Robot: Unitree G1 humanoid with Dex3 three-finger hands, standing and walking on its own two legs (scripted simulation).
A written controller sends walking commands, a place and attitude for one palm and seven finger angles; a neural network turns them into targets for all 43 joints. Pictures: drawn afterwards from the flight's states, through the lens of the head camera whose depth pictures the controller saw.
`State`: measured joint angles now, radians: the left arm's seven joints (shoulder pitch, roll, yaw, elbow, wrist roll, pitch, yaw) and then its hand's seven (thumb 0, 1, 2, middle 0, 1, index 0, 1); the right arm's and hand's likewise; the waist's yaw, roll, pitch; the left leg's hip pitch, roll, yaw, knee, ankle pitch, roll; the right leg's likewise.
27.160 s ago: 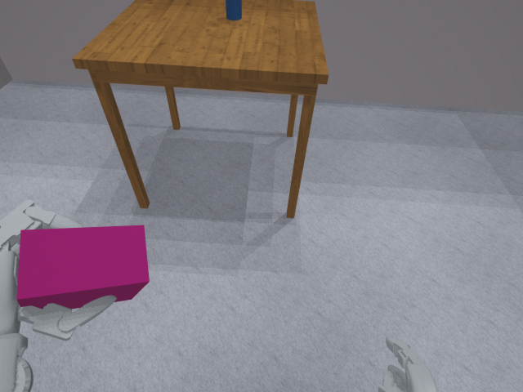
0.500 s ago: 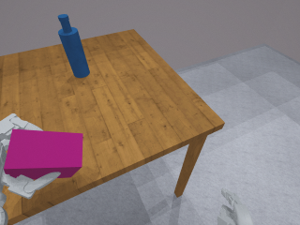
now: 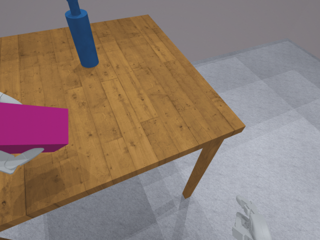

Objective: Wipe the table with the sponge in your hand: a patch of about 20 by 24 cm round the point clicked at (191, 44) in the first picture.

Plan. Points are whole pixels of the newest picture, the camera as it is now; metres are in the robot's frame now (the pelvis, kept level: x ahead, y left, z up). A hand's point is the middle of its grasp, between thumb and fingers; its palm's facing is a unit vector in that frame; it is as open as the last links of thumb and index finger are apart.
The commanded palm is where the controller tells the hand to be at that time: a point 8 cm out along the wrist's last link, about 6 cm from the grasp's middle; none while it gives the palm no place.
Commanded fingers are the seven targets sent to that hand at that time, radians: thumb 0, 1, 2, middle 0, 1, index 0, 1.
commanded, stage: come to a stop and stand still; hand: left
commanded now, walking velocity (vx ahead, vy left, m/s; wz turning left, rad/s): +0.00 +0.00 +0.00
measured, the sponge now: (38, 131) +0.26 +0.27 +0.16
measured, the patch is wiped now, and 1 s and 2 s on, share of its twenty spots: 0.00 0.00 0.00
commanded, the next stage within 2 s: look again from close up in 1.24 s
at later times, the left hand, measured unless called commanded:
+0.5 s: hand out of the picture +0.19 +0.30 +0.18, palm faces +0.46 -0.84 -0.30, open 10.4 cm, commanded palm +0.13 +0.33 +0.18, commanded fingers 0.00 0.10 1.30 -1.20 -1.60 -1.20 -1.60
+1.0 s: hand out of the picture +0.21 +0.30 +0.17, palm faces +0.39 -0.84 -0.38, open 10.4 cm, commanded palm +0.15 +0.34 +0.18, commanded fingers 0.00 0.10 1.30 -1.20 -1.60 -1.20 -1.60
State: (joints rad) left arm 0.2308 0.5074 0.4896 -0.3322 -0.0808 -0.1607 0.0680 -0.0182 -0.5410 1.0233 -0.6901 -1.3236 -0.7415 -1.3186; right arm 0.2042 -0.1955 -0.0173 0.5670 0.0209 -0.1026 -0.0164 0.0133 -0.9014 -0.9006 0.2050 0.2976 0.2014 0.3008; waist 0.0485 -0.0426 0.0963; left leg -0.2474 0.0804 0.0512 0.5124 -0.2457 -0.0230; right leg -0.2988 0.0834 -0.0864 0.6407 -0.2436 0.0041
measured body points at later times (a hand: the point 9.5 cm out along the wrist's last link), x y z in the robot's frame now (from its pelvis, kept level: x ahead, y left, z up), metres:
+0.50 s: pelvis -0.03 +0.05 +0.00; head -0.03 +0.07 +0.45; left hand +0.16 +0.34 +0.20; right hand +0.14 -0.16 -0.08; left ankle +0.02 +0.13 -0.73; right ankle -0.02 -0.08 -0.74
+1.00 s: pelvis +0.00 +0.06 +0.01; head +0.01 +0.07 +0.46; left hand +0.18 +0.34 +0.19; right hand +0.19 -0.16 -0.06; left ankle +0.02 +0.13 -0.73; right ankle -0.02 -0.08 -0.73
